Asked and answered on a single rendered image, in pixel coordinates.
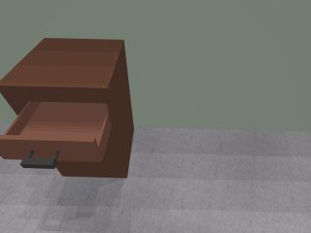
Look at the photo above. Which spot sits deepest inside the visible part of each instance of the cabinet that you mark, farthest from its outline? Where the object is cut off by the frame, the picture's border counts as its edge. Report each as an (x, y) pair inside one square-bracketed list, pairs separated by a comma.
[(69, 70)]

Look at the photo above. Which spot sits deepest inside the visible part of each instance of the handle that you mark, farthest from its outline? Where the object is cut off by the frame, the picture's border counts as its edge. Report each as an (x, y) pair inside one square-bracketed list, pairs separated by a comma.
[(39, 163)]

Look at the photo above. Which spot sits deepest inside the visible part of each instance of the drawer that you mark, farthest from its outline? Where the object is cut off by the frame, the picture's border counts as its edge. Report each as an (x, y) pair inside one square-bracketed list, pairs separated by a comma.
[(79, 131)]

